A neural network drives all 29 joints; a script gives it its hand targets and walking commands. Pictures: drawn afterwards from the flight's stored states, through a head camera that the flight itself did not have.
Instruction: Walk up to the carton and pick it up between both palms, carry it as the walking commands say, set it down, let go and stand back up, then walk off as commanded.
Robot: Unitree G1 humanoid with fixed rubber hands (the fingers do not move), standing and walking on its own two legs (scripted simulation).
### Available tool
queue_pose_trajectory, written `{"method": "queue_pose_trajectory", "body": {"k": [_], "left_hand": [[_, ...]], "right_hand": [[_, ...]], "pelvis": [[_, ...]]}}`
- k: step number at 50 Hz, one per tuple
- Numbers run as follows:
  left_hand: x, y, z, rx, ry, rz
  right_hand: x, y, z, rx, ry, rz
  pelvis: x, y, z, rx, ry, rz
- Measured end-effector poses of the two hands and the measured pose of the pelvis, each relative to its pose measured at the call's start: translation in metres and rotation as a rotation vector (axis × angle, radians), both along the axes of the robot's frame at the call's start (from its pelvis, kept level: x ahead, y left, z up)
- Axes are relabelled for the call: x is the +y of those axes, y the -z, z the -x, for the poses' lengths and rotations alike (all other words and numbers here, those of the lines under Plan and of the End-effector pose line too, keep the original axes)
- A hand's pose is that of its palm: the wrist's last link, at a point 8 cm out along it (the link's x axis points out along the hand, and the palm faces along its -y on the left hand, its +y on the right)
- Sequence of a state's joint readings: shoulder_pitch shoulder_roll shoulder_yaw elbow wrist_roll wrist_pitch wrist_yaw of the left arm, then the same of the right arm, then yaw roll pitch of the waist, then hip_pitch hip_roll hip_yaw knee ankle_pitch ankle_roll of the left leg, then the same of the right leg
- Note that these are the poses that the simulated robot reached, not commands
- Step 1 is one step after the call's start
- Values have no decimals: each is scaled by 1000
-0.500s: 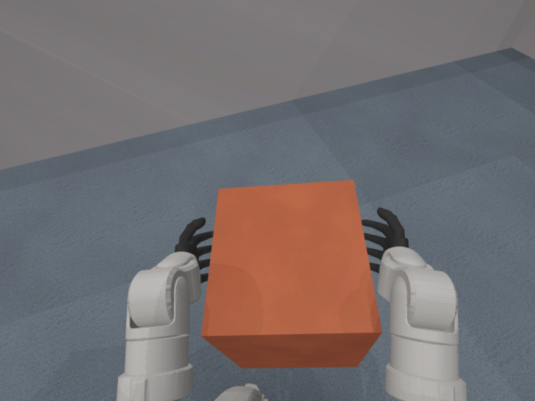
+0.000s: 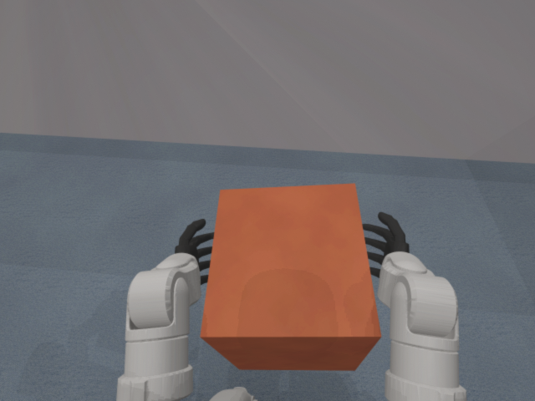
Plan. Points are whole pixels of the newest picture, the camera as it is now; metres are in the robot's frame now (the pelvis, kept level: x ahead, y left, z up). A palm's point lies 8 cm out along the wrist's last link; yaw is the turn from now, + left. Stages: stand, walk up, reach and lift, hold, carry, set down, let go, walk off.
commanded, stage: carry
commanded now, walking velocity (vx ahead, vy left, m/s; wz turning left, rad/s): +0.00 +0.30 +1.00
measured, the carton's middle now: (291, 285) +0.30 -0.01 +0.01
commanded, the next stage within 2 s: none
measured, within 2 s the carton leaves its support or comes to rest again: neither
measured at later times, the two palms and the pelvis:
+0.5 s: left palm out of the picture +0.27 +0.45 +0.08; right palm (166, 198) +0.40 +0.20 +0.10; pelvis +0.08 +0.20 +0.00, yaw +27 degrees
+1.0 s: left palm out of the picture +0.12 +0.73 +0.08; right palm out of the picture +0.36 +0.57 +0.12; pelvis +0.06 +0.41 +0.01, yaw +54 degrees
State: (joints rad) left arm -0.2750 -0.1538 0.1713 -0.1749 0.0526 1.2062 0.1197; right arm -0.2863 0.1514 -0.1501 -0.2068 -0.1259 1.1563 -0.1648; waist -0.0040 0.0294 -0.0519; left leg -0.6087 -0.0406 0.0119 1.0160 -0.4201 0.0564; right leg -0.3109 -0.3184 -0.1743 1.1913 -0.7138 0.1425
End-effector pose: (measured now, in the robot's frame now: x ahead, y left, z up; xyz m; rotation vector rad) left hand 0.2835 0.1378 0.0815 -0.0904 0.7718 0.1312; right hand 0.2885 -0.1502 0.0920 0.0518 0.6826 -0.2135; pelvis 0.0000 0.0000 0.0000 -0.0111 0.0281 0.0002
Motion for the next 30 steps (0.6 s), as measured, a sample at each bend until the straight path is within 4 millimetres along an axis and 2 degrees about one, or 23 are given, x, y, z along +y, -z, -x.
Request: {"method": "queue_pose_trajectory", "body": {"k": [7, 11, 14, 19, 24, 27, 30], "left_hand": [[78, 16, 1, 89, -146, -5], [113, 12, 0, 83, -202, -37], [144, 3, -2, 56, -252, -18], [214, -4, 3, -8, -367, -1], [295, 0, 14, -25, -457, 2], [338, 0, 25, 8, -511, 12], [373, 5, 37, 41, -566, 31]], "right_hand": [[83, 14, -46, 86, -150, 4], [122, 18, -64, 79, -205, -29], [155, 8, -76, 53, -256, -10], [237, -10, -104, -16, -381, 21], [329, -8, -115, -32, -466, 13], [378, -4, -116, 4, -511, 15], [423, -4, -119, 33, -568, 38]], "pelvis": [[37, -14, -15, 43, -142, -5], [59, -12, -24, 53, -196, -11], [77, -13, -35, 60, -256, -4], [117, -7, -52, 45, -378, 10], [184, 4, -74, 7, -462, -10], [216, -3, -81, 9, -512, 11], [239, -11, -81, 24, -566, 28]]}}
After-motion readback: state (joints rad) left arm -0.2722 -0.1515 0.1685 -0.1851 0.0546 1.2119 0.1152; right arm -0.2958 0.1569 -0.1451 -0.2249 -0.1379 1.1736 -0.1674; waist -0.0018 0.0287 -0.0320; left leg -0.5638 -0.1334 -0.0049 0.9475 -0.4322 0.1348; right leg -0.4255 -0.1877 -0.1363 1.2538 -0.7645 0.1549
